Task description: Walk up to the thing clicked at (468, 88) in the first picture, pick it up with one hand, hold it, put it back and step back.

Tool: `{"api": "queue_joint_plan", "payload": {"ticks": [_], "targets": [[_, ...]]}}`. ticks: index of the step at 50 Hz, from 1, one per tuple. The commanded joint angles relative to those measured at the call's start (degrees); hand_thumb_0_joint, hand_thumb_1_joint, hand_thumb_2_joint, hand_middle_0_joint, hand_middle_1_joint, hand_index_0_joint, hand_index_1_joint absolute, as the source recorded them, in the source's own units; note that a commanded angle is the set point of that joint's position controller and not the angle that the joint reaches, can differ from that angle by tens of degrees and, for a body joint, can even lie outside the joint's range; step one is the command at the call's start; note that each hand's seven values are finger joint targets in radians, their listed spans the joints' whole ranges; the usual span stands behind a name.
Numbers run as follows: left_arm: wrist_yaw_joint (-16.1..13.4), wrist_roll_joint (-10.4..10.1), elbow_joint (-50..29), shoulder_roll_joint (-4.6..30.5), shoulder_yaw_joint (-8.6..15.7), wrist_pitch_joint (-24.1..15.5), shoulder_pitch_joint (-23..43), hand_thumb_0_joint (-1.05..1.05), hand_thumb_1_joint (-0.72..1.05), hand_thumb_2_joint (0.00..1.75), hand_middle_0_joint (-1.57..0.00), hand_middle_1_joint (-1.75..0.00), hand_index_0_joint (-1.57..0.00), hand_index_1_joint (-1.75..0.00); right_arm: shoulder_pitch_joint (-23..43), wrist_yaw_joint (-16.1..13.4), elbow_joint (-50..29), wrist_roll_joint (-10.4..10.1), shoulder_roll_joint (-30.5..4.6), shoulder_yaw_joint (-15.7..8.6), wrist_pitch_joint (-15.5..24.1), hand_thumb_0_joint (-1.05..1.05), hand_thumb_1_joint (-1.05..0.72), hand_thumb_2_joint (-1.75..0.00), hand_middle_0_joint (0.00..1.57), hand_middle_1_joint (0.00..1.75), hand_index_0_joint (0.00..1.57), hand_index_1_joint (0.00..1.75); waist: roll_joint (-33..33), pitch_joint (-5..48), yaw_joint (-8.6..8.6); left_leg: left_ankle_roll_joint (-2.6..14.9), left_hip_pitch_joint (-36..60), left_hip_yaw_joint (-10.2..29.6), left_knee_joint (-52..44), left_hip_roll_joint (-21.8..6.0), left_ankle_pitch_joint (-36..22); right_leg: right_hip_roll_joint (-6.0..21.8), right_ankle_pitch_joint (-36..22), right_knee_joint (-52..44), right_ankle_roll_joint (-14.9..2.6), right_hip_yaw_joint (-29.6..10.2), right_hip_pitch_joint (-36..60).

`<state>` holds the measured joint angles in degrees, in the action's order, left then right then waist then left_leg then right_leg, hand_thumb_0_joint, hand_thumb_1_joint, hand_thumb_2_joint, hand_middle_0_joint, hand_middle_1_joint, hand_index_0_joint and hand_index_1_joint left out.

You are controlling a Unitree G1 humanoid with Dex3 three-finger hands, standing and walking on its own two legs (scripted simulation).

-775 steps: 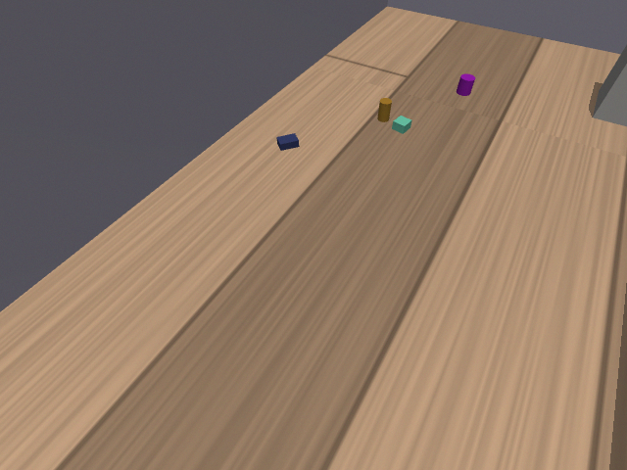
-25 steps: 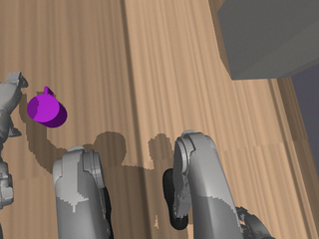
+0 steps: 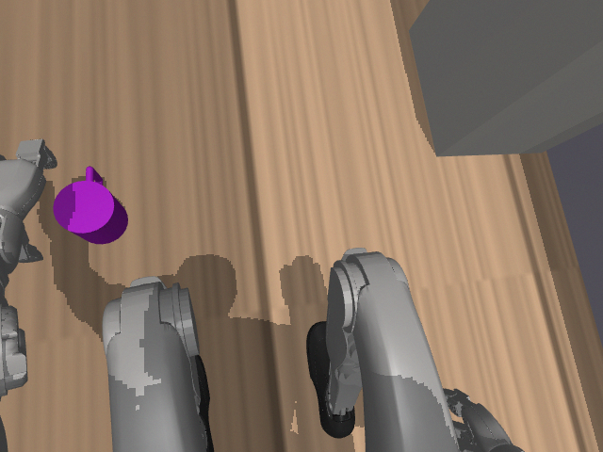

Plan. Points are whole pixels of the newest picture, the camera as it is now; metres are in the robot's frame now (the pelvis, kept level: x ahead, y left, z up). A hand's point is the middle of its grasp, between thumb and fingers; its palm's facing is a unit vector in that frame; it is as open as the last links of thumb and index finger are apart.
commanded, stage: rise first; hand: left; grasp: from above
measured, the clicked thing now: (94, 204) +0.47 +0.28 -0.28
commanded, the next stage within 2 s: approach in 1.00 s
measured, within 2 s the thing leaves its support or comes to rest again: neither
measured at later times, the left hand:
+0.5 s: hand (22, 214) +0.42 +0.33 -0.16, palm faces -0.47 -0.07 -0.88, open 14.2 cm
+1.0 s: hand (26, 215) +0.42 +0.33 -0.16, palm faces -0.46 -0.07 -0.88, open 14.5 cm
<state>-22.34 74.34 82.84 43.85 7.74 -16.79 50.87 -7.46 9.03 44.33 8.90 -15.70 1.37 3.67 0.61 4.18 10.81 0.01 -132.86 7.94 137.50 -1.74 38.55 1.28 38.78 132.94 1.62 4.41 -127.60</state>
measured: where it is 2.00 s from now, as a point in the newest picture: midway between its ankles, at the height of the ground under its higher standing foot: (265, 414)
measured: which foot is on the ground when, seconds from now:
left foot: down 0.00-1.00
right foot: down 0.00-1.00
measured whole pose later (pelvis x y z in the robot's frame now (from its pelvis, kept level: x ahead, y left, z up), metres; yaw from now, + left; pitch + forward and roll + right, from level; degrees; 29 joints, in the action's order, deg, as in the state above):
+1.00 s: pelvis +0.00 +0.00 +0.00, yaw +0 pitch +33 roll -9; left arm -22.6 74.6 82.6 43.4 6.9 -16.1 51.1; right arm -7.8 9.3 44.3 8.9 -15.4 1.7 4.3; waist 0.7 4.1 11.1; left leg 0.3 -132.8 7.8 137.4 -1.5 38.5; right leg 1.3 38.8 132.6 2.1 4.3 -127.2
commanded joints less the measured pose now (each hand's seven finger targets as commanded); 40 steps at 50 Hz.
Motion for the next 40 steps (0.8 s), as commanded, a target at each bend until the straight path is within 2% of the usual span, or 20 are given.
{"api": "queue_joint_plan", "payload": {"ticks": [1, 3, 5, 6, 8, 10, 12, 13, 14, 15, 16, 20, 23, 26, 29, 32, 34, 36, 38, 40], "targets": [[-3.1, -0.4, -8.8, 17.0, 2.6, -0.1, 18.1, 0.00, -0.53, 0.98, -0.07, -1.07, -0.08, -1.06, -10.4, -1.2, -0.6, 0.1, -13.8, -4.1, 0.4, 0.00, -0.90, -0.90, 0.20, 0.30, 0.20, 0.30, -15.2, 36.1, 0.19, 1.68, 28.9, -5.8, -14.4, 2.1, -6.2, -2.4, -8.0, -14.2, -3.54, 3.5, 15.5], [-3.4, -0.6, -10.4, 16.4, 2.3, 0.0, 19.0, 0.00, -0.53, 0.98, -0.07, -1.07, -0.08, -1.06, -10.5, -1.2, -0.6, 0.2, -13.7, -4.4, 0.6, 0.00, -0.90, -0.90, 0.20, 0.30, 0.20, 0.30, -17.3, 38.1, 0.06, 1.44, 30.9, -5.7, -14.6, 2.0, -7.5, -2.2, -9.1, -13.6, -3.44, 3.8, 15.7], [-3.2, -0.6, -5.6, 13.7, 0.4, 0.8, 17.3, 0.00, -0.54, 0.97, -0.06, -1.07, -0.08, -1.06, -10.9, -1.0, -0.2, 0.1, -13.6, -4.2, 0.8, 0.00, -0.90, -0.90, 0.20, 0.30, 0.20, 0.30, -15.5, 35.5, 1.35, 1.47, 30.0, -5.4, -14.5, 2.0, -7.0, -2.4, -9.0, -13.5, -3.51, 4.1, 14.5], [-3.2, -0.8, -5.9, 13.9, 0.5, 0.7, 18.3, 0.00, -0.56, 0.97, -0.06, -1.06, -0.07, -1.05, -10.9, -1.0, -0.2, 0.1, -13.8, -4.2, 0.8, 0.00, -0.90, -0.90, 0.20, 0.30, 0.20, 0.30, -14.5, 34.7, 1.69, 1.59, 29.0, -5.1, -14.6, 1.9, -6.6, -2.4, -8.5, -13.6, -3.45, 4.3, 13.8], [-2.8, -0.6, -5.5, 14.6, 0.6, 1.0, 17.1, 0.00, -0.54, 0.98, -0.07, -1.07, -0.08, -1.06, -11.0, -1.0, -0.1, 0.0, -13.9, -4.1, 1.0, 0.00, -0.90, -0.90, 0.20, 0.30, 0.20, 0.30, -15.8, 34.8, 1.04, 1.51, 29.8, -5.2, -14.6, 2.1, -7.0, -2.3, -8.8, -13.1, -3.48, 4.2, 13.9], [-3.0, -0.7, -8.6, 17.0, 2.5, 1.0, 17.6, 0.00, -0.53, 0.99, -0.08, -1.07, -0.09, -1.06, -11.2, -1.0, -0.2, 0.0, -14.0, -4.3, 1.1, 0.00, -0.90, -0.90, 0.20, 0.30, 0.20, 0.30, -18.0, 38.1, -0.43, 1.20, 32.3, -5.1, -15.0, 2.0, -8.7, -2.1, -10.1, -12.4, -3.52, 4.3, 14.8], [-2.9, -0.9, -9.4, 14.8, 1.3, 1.4, 16.9, 0.00, -0.57, 0.96, -0.07, -1.07, -0.08, -1.06, -10.8, -0.8, -0.7, -0.2, -13.7, -4.6, 1.0, 0.00, -0.90, -0.90, 0.20, 0.30, 0.20, 0.30, -19.0, 38.9, -0.45, 0.98, 33.7, -5.2, -15.5, 1.8, -9.5, -2.2, -11.1, -12.5, -3.62, 4.3, 15.0], [-2.7, -1.0, -8.4, 14.7, 1.2, 1.5, 17.1, 0.00, -0.57, 0.97, -0.07, -1.06, -0.07, -1.05, -11.0, -0.8, -0.5, -0.2, -13.8, -4.6, 1.0, 0.00, -0.90, -0.90, 0.20, 0.30, 0.20, 0.30, -17.8, 37.8, 0.44, 1.14, 32.2, -5.3, -15.0, 2.0, -8.9, -2.2, -10.9, -12.7, -3.62, 4.2, 14.7], [-2.6, -1.1, -8.2, 15.1, 1.8, 1.6, 16.8, 0.00, -0.55, 0.96, -0.06, -1.07, -0.07, -1.06, -11.4, -0.7, -0.8, -0.3, -14.0, -4.5, 0.9, 0.00, -0.90, -0.90, 0.20, 0.30, 0.20, 0.30, -16.9, 37.2, 0.46, 1.25, 31.7, -5.2, -15.3, 2.0, -8.9, -2.2, -10.9, -12.8, -3.53, 4.3, 15.2], [-2.5, -1.3, -8.7, 15.6, 2.0, 1.6, 16.2, 0.00, -0.59, 0.95, -0.06, -1.06, -0.07, -1.05, -11.0, -0.8, -0.9, -0.5, -13.9, -4.6, 0.8, 0.00, -0.90, -0.90, 0.20, 0.30, 0.20, 0.30, -16.3, 37.5, -0.28, 1.40, 31.1, -5.7, -14.7, 1.9, -9.3, -2.2, -11.2, -13.2, -3.58, 3.9, 15.5], [-2.3, -1.3, -7.7, 16.0, 2.4, 1.7, 15.8, 0.00, -0.56, 0.98, -0.06, -1.06, -0.07, -1.05, -11.1, -0.7, -0.9, -0.4, -14.1, -4.7, 0.8, 0.00, -0.90, -0.90, 0.20, 0.30, 0.20, 0.30, -15.5, 36.9, 0.14, 1.52, 30.6, -5.5, -14.7, 2.0, -8.4, -2.1, -10.5, -13.2, -3.60, 3.9, 15.3], [-2.0, -1.7, -9.3, 15.8, 2.6, 1.3, 15.8, 0.00, -0.58, 0.97, -0.07, -1.06, -0.07, -1.05, -10.8, -0.8, -1.1, -0.5, -13.6, -4.5, 0.7, 0.00, -0.90, -0.90, 0.20, 0.30, 0.20, 0.30, -15.6, 36.8, -0.43, 1.58, 29.7, -5.7, -15.2, 2.1, -7.5, -2.2, -9.4, -13.8, -3.58, 3.7, 16.0], [-1.5, -1.6, -8.5, 14.2, 1.2, 1.0, 15.6, 0.00, -0.55, 0.97, -0.06, -1.07, -0.07, -1.06, -11.1, -0.7, -0.9, -0.5, -13.5, -4.6, 0.8, 0.00, -0.90, -0.90, 0.20, 0.30, 0.20, 0.30, -13.9, 35.5, 0.37, 1.71, 28.9, -5.7, -14.8, 2.0, -7.2, -2.4, -9.4, -14.5, -3.52, 3.6, 15.9], [-1.7, -1.4, -10.4, 15.9, 1.8, 0.5, 17.1, 0.00, -0.57, 0.98, -0.06, -1.07, -0.07, -1.06, -11.7, -0.8, -0.5, -0.4, -13.5, -4.4, 0.9, 0.00, -0.91, -0.90, 0.20, 0.30, 0.20, 0.30, -15.1, 37.9, 0.24, 1.64, 30.6, -5.9, -13.8, 2.0, -10.1, -2.3, -12.2, -13.9, -3.36, 3.3, 18.1], [-1.9, -1.4, -9.3, 15.1, 1.7, 0.5, 16.8, 0.00, -0.56, 0.99, -0.07, -1.06, -0.08, -1.06, -11.8, -0.7, -0.3, -0.3, -13.5, -4.5, 0.9, 0.00, -0.91, -0.90, 0.20, 0.30, 0.20, 0.30, -14.6, 36.8, 0.60, 1.62, 30.1, -5.9, -14.0, 1.9, -9.3, -2.4, -11.4, -14.2, -3.35, 3.4, 17.5], [-2.2, -1.4, -9.6, 16.5, 2.7, 0.7, 16.4, 0.00, -0.56, 0.98, -0.06, -1.07, -0.07, -1.06, -11.3, -0.9, -0.4, -0.2, -13.7, -4.6, 0.9, 0.00, -0.91, -0.90, 0.20, 0.30, 0.20, 0.30, -15.5, 37.3, -0.58, 1.41, 30.8, -5.8, -14.8, 1.9, -7.9, -2.3, -9.7, -14.4, -3.61, 3.5, 16.9], [-2.1, -1.3, -8.6, 14.8, 1.6, 0.9, 16.6, 0.00, -0.59, 0.97, -0.06, -1.06, -0.06, -1.05, -11.2, -0.8, -0.7, -0.1, -13.6, -4.6, 0.7, 0.00, -0.90, -0.90, 0.20, 0.30, 0.20, 0.30, -15.2, 36.6, 0.45, 1.53, 29.8, -5.7, -14.8, 2.0, -7.5, -2.4, -9.5, -14.5, -3.59, 3.7, 16.7], [-2.0, -1.3, -8.2, 14.1, 1.0, 1.0, 16.1, 0.00, -0.60, 0.96, -0.05, -1.05, -0.06, -1.05, -10.8, -0.8, -0.6, -0.4, -13.6, -4.7, 0.6, 0.00, -0.90, -0.90, 0.20, 0.30, 0.20, 0.30, -16.3, 37.0, -0.33, 1.27, 31.1, -5.2, -15.8, 1.9, -7.3, -2.3, -9.0, -13.6, -3.79, 4.1, 15.0], [-1.9, -1.2, -7.8, 13.7, 0.5, 1.1, 16.9, 0.00, -0.60, 0.95, -0.05, -1.06, -0.06, -1.05, -11.2, -0.9, -0.8, -0.4, -13.8, -4.5, 0.6, 0.00, -0.90, -0.90, 0.20, 0.30, 0.20, 0.30, -15.7, 36.7, 0.65, 1.42, 30.8, -5.2, -15.2, 1.9, -8.4, -2.5, -10.2, -13.8, -3.59, 4.2, 15.4], [-1.9, -1.0, -6.3, 13.7, 0.3, 1.3, 15.9, 0.00, -0.60, 0.96, -0.06, -1.05, -0.07, -1.05, -11.1, -0.8, -0.7, -0.4, -13.6, -4.2, 0.6, 0.00, -0.90, -0.90, 0.20, 0.30, 0.20, 0.30, -14.9, 35.2, 0.62, 1.53, 29.9, -5.4, -15.1, 2.1, -8.0, -2.4, -10.0, -13.8, -3.63, 4.0, 15.3]]}}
